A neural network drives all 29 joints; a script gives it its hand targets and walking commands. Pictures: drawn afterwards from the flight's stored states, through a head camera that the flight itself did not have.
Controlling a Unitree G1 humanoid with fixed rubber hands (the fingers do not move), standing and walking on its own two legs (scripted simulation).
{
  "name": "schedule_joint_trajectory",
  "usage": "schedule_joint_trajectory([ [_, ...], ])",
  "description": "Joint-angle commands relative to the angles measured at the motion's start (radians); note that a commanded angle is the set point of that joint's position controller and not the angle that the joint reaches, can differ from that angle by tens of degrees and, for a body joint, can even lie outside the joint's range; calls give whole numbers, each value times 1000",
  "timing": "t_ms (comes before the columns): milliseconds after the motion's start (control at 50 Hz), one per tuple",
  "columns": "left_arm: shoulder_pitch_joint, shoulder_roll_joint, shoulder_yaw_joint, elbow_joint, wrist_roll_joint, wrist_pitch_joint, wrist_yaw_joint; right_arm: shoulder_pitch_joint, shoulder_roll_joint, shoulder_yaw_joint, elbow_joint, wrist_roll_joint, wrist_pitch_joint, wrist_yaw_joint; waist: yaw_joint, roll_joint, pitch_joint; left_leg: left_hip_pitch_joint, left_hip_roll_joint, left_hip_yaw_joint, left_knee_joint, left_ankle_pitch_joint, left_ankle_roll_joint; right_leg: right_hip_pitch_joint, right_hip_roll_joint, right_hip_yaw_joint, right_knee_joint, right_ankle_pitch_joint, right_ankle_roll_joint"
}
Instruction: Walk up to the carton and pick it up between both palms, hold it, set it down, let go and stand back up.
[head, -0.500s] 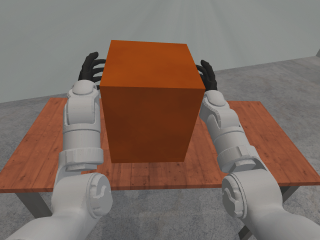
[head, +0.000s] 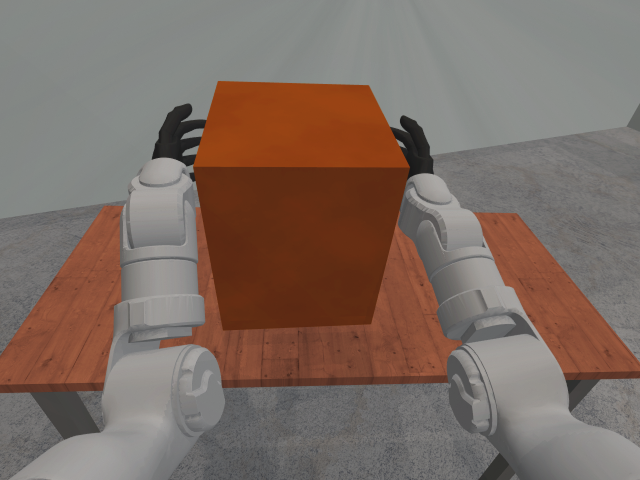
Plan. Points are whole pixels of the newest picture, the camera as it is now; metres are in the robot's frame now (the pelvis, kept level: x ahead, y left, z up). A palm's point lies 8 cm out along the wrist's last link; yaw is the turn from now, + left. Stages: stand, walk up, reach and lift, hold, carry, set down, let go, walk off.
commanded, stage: hold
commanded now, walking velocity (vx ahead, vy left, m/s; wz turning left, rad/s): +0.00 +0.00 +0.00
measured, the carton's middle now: (296, 206) +0.40 +0.01 +0.19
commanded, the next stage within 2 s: none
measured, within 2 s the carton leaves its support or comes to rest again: neither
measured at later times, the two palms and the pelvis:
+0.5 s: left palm (167, 160) +0.37 +0.16 +0.27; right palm (415, 166) +0.38 -0.13 +0.27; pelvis +0.00 +0.00 +0.00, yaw +0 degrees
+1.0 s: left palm (164, 156) +0.37 +0.16 +0.28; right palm (416, 163) +0.37 -0.13 +0.27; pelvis +0.00 +0.00 +0.00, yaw +0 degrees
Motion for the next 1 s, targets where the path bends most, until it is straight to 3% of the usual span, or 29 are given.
schedule_joint_trajectory([
  [0,-631,-581,-515,-111,-177,-26,-135,-764,594,318,-387,120,4,88,-58,81,-273,-8,-81,-6,-25,145,-7,230,71,-84,-7,95,7],
  [60,-637,-567,-489,-104,-150,-16,-142,-758,588,311,-364,114,20,87,-49,89,-227,-32,-84,-3,-48,105,-3,244,71,-85,-22,63,3],
  [100,-673,-566,-497,-111,-171,-20,-141,-753,582,283,-326,112,31,88,-71,96,-247,-30,-84,-4,-45,80,-14,222,70,-84,-13,47,2],
  [160,-662,-554,-476,-101,-161,-17,-146,-767,607,306,-335,120,36,93,-45,74,-225,-52,-88,4,-46,80,4,221,66,-81,-13,44,11],
  [180,-683,-549,-468,-85,-159,-20,-145,-777,613,296,-322,105,38,93,-51,60,-213,-60,-89,5,-59,31,11,216,64,-78,-20,13,7],
  [220,-720,-559,-480,-86,-160,-23,-152,-760,597,256,-257,97,45,96,-64,98,-186,-88,-75,-1,-73,-11,-1,211,63,-73,-11,-15,-1],
  [260,-685,-563,-460,-38,-152,-14,-163,-762,575,245,-250,77,49,99,-61,88,-159,-124,-64,-4,-98,-43,2,233,68,-83,-7,-37,1],
  [280,-677,-555,-448,-39,-155,-13,-160,-790,578,252,-296,89,42,100,-55,78,-188,-111,-71,-3,-87,-15,5,236,70,-85,-10,-20,0],
  [340,-672,-551,-458,-65,-155,-16,-163,-755,591,261,-291,104,47,101,-53,78,-208,-102,-76,1,-76,21,1,241,72,-84,-2,13,5],
  [380,-670,-571,-467,-54,-159,-15,-163,-751,561,236,-263,90,48,103,-73,106,-199,-104,-60,-12,-82,13,-12,234,73,-78,-1,11,-4],
  [440,-649,-551,-453,-50,-161,-14,-166,-751,584,267,-284,100,52,99,-64,70,-226,-86,-81,3,-67,49,-2,252,67,-79,-7,39,6],
  [480,-681,-552,-462,-95,-159,-14,-161,-758,590,295,-318,123,55,97,-41,85,-255,-72,-85,4,-57,84,-2,257,67,-75,-2,54,5],
  [500,-681,-554,-467,-85,-168,-17,-164,-758,583,277,-306,118,53,95,-63,91,-248,-72,-82,2,-55,92,-13,256,68,-76,-1,60,5],
  [520,-657,-550,-466,-105,-173,-14,-161,-763,588,297,-340,128,54,92,-50,78,-274,-52,-81,-2,-43,148,-8,274,74,-79,1,104,6],
  [580,-654,-557,-493,-131,-187,-7,-168,-715,590,302,-338,134,60,80,-74,88,-281,-32,-89,1,-29,162,-19,288,69,-72,5,142,10],
  [660,-645,-579,-525,-168,-205,-3,-157,-727,586,332,-392,167,67,75,-72,104,-311,0,-79,-15,-6,267,-39,282,80,-73,15,195,9],
  [680,-644,-567,-506,-144,-187,2,-160,-734,584,317,-358,163,74,72,-64,109,-277,-11,-81,-11,-15,241,-37,272,77,-70,8,169,7],
  [800,-641,-575,-508,-120,-184,16,-179,-720,561,279,-328,144,96,71,-90,109,-227,-48,-72,-14,-38,135,-39,261,70,-61,-4,104,-6],
  [860,-671,-558,-461,-56,-165,17,-180,-782,558,251,-314,130,92,84,-72,88,-187,-111,-69,-11,-69,14,-15,235,63,-64,-16,-1,-6],
  [880,-688,-557,-467,-61,-162,13,-184,-760,554,237,-280,125,97,87,-77,108,-163,-123,-67,-8,-80,6,-22,242,64,-66,-10,-1,-8],
  [940,-695,-555,-457,-73,-167,7,-185,-781,568,252,-312,132,92,87,-65,93,-219,-118,-71,-10,-77,33,-12,260,71,-68,-2,16,-3],
  [960,-686,-555,-469,-72,-169,9,-181,-777,561,251,-313,123,90,89,-75,116,-222,-113,-66,-14,-70,33,-15,250,64,-62,-4,29,-11],
  [980,-689,-546,-452,-69,-154,7,-181,-759,573,265,-277,127,95,90,-63,89,-199,-118,-72,-8,-74,20,-7,246,66,-71,-3,13,-3],
])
